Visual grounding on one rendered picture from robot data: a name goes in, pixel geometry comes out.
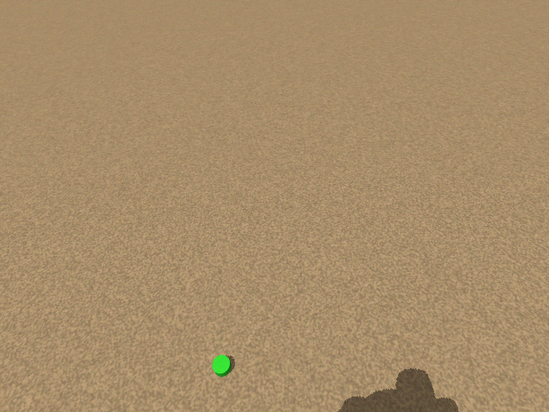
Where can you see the tin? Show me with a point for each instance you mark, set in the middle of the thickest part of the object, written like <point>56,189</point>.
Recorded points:
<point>222,365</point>

